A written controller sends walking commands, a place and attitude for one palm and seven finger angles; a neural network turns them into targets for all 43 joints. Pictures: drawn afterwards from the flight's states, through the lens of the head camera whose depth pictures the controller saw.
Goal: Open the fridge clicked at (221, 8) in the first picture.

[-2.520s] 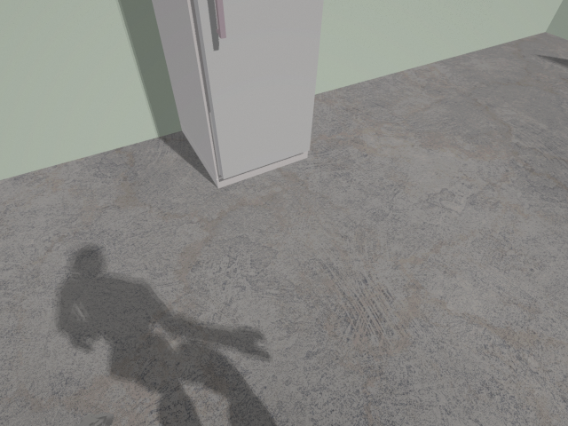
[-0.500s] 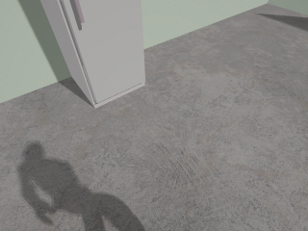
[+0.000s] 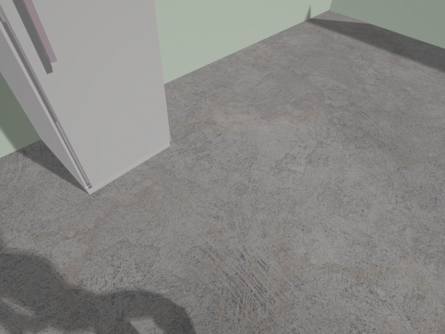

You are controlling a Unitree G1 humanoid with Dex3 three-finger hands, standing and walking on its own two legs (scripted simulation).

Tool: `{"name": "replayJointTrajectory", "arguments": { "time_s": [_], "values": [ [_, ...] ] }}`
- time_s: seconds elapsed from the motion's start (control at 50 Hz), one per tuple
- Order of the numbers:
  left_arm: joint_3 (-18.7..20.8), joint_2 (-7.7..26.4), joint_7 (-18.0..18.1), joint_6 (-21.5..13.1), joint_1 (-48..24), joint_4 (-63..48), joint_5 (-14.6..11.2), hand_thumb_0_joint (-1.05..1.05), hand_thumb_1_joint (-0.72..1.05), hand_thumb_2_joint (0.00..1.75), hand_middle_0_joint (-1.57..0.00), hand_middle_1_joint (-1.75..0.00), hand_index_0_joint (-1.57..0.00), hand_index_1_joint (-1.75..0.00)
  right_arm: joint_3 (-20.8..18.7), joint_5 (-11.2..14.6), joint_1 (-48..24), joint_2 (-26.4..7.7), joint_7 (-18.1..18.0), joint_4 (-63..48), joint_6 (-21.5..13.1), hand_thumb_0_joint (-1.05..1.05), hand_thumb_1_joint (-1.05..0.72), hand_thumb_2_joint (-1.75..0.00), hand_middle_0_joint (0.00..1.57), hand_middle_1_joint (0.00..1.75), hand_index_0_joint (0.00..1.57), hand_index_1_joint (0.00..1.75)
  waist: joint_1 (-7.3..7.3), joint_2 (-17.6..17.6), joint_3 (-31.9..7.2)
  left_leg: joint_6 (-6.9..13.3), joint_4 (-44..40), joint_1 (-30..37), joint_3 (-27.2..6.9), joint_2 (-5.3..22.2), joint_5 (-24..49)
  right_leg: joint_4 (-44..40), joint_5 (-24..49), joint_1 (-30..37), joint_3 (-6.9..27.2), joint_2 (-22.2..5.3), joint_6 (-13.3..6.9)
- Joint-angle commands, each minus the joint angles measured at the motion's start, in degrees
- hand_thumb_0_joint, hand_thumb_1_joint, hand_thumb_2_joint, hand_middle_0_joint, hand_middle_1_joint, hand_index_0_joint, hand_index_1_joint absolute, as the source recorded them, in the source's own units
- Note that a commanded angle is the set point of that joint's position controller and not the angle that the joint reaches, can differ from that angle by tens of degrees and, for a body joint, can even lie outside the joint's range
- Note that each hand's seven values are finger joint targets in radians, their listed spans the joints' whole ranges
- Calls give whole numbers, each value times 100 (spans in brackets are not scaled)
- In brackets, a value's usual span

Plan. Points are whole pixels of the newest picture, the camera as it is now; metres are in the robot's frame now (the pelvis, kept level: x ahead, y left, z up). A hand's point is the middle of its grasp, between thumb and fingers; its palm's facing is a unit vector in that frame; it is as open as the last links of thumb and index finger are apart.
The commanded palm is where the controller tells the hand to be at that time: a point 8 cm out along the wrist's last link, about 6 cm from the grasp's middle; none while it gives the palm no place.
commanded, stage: walk to a spot facing it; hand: left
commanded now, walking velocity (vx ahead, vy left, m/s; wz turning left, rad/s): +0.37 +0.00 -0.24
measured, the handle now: (30, 13) +0.87 +0.65 +0.15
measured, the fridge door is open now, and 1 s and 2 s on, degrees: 0 0 0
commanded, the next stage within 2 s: turn to face it in 0.92 s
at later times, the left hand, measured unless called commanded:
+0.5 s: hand (169, 267) +0.28 +0.14 -0.16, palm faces -0.04 -0.98 -0.22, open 7.2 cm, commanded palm none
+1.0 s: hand (177, 189) +0.51 +0.17 -0.16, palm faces -0.13 -0.98 -0.16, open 7.3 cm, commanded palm none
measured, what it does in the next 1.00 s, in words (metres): walks ahead: right foot, then left foot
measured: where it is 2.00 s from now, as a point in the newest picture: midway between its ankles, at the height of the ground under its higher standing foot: (237, 249)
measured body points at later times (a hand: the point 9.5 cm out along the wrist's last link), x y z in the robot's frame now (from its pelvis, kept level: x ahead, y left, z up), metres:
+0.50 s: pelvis +0.22 -0.04 +0.01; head +0.23 -0.04 +0.46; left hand +0.29 +0.19 -0.14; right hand +0.19 -0.26 -0.15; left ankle +0.23 +0.09 -0.66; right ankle +0.21 -0.14 -0.73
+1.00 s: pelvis +0.44 -0.01 +0.01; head +0.46 +0.01 +0.46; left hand +0.52 +0.22 -0.15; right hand +0.38 -0.21 -0.14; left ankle +0.41 +0.09 -0.73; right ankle +0.48 -0.16 -0.66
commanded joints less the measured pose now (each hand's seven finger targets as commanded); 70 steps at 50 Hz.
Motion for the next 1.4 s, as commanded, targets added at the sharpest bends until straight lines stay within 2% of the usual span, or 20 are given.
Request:
{"name": "replayJointTrajectory", "arguments": {
  "time_s": [0.0, 0.16, 0.24, 0.26, 0.28, 0.3, 0.36, 0.42, 0.58, 0.64, 0.68, 0.7, 0.76, 0.84, 1.04, 1.1, 1.12, 1.16, 1.28, 1.38],
  "values": [
    [31, -146, -121, 61, 338, -389, 61, 0, 90, 90, -20, -30, -20, -30, -93, -21, 564, -669, 9, 11, -54, 0, -90, -90, 20, 30, 20, 30, 80, 822, 297, 571, -2337, -311, -1162, 1532, -528, -777, 543, -419, 112, -481, 165],
    [29, 62, -174, -18, -1172, -883, 43, 0, 90, 90, -20, -30, -20, -30, -142, -58, 1269, -915, 62, 297, 25, 0, -90, -90, 20, 30, 20, 30, -346, 717, 491, 571, -2096, 785, -727, 1623, 192, -3180, 744, -230, -386, -307, 231],
    [95, 269, -158, -112, -427, -607, 58, 0, 90, 90, -20, -30, -20, -30, -110, -51, 1219, -972, 53, 358, 101, 0, -90, -90, 20, 30, 20, 30, 97, 601, 83, 234, -538, 800, -193, 1286, 1359, -4184, 756, 1374, -761, 148, 18],
    [168, 612, -107, -177, 311, -353, 76, 0, 90, 90, -20, -30, -20, -30, -84, 1, 1203, -852, 101, 334, 92, 0, -90, -90, 20, 30, 20, 30, 430, 13, -363, 23, 834, 82, 169, 992, 1592, -4392, 492, 2636, -178, -230, -269],
    [344, 1303, -25, -240, 1116, -158, 66, 0, 90, 90, -20, -30, -20, -30, 14, 68, 1238, -498, 147, 135, 37, 0, -90, -90, 20, 30, 20, 30, 640, -1351, -955, -263, 2686, -1513, 456, 336, -429, -4991, 322, 3984, 2095, -1750, -890],
    [358, 1552, 4, -246, 1329, -76, -63, 0, 90, 90, -20, -30, -20, -30, -4, 68, 829, -678, 140, -40, 40, 0, -90, -90, 20, 30, 20, 30, 692, -1201, -1026, -249, 3802, -2180, -208, 187, -1852, -5559, 425, 3985, 3087, -2285, -1272],
    [164, 835, 87, -259, 107, -339, -44, 0, 90, 90, -20, -30, -20, -30, -74, 7, 403, -582, 149, -8, 134, 0, -90, -90, 20, 30, 20, 30, 162, -38, -35, -245, 3970, -2209, -988, 811, -674, -5827, 209, 2191, 1728, -1826, -867],
    [74, 489, 95, -333, -150, -357, 11, 0, 90, 90, -20, -30, -20, -30, -62, -44, 839, -335, 178, 167, 308, 0, -90, -90, 20, 30, 20, 30, -227, -301, 160, -418, 3081, -1536, -728, 800, -320, -5985, 776, 1261, 623, -1365, -620],
    [101, 830, 54, -336, -31, -176, 10, 0, 90, 90, -20, -30, -20, -30, -70, 4, 181, -404, 332, -224, 204, 0, -90, -90, 20, 30, 20, 30, -156, -370, 344, -342, 755, -743, -369, 510, 97, -5815, 294, 1367, 362, -1277, -531],
    [107, 785, 19, -272, -75, -165, -29, 0, 90, 90, -20, -30, -20, -30, -142, -28, 1101, -774, 249, 71, 122, 0, -90, -90, 20, 30, 20, 30, -635, 392, 102, -284, -60, 1054, -159, 245, 30, -4406, 789, 819, -70, -803, -291],
    [13, 207, -60, -240, -16, -452, -88, 0, 90, 90, -20, -30, -20, -30, -378, -119, 2389, -1874, 122, 321, 101, 0, -90, -90, 20, 30, 20, 30, -986, 2659, -399, 484, -1885, 2294, -3456, 2421, -1573, -942, -1304, -922, -680, 373, 179],
    [33, 376, -17, -222, -332, -503, -25, 0, 90, 90, -20, -30, -20, -30, -307, -85, 2150, -1668, 63, 364, 141, 0, -90, -90, 20, 30, 20, 30, -940, 2166, -286, 551, -2256, 1873, -3787, 2560, -2350, -26, -1159, -1186, 24, 132, 55],
    [50, 253, -138, -179, -349, -308, 17, 0, 90, 90, -20, -30, -20, -30, -93, -40, 975, -888, 22, 73, 40, 0, -90, -90, 20, 30, 20, 30, -361, 904, 411, 322, -2237, 678, -2142, 2052, -1325, 160, 196, -1120, 197, -461, 90],
    [48, 12, -117, 28, -52, -231, 32, 0, 90, 90, -20, -30, -20, -30, -44, 7, 987, -723, -23, 163, -60, 0, -90, -90, 20, 30, 20, 30, -122, 934, 196, 284, -2175, 765, -764, 1665, 499, -386, 706, -890, 74, -469, 272],
    [9, -131, -118, 6, -1333, -780, 14, 0, 90, 90, -20, -30, -20, -30, -70, -42, 1550, -645, -41, 496, 68, 0, -90, -90, 20, 30, 20, 30, -416, 1015, 510, 373, -1456, 1415, 179, 1632, 2981, -3125, 979, -537, -561, -201, 217],
    [-13, 62, -19, -135, -298, -399, 31, 0, 90, 90, -20, -30, -20, -30, -51, 22, 1407, -698, -29, 591, 129, 0, -90, -90, 20, 30, 20, 30, 84, 922, -162, 153, -249, 1272, 124, 1361, 3702, -3979, 1577, 1195, -867, 130, 133],
    [46, 383, 27, -220, 242, -198, 45, 0, 90, 90, -20, -30, -20, -30, -28, 69, 1410, -585, -1, 608, 122, 0, -90, -90, 20, 30, 20, 30, 329, 588, -557, -50, 585, 719, 139, 1119, 2938, -4226, 2530, 2310, -633, -167, 116],
    [184, 1277, 104, -274, 942, -71, -40, 0, 90, 90, -20, -30, -20, -30, 7, 164, 1806, -258, -1, 440, 210, 0, -90, -90, 20, 30, 20, 30, 339, -723, -1493, -336, 3348, -760, -305, 95, -2166, -4249, 6361, 3683, 1236, -2478, -854],
    [58, 623, 261, -131, -1050, -735, -17, 0, 90, 90, -20, -30, -20, -30, -41, 58, 1255, -177, 74, 268, 624, 0, -90, -90, 20, 30, 20, 30, -318, -300, -396, -528, 3582, -900, -961, 553, -1174, -5298, 2640, 1047, -183, -2022, -461],
    [166, 752, 253, 19, -1225, -915, 29, 0, 90, 90, -20, -30, -20, -30, -76, 11, 911, -268, 188, -100, 719, 0, -90, -90, 20, 30, 20, 30, -330, -617, -196, -538, 2323, -756, -582, 473, -982, -5325, 1101, 818, -713, -1941, -318]
  ]
}}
